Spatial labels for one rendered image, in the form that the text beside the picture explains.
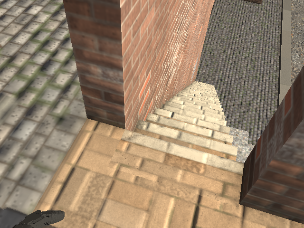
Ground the left robot hand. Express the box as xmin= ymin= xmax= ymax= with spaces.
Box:
xmin=12 ymin=210 xmax=65 ymax=228

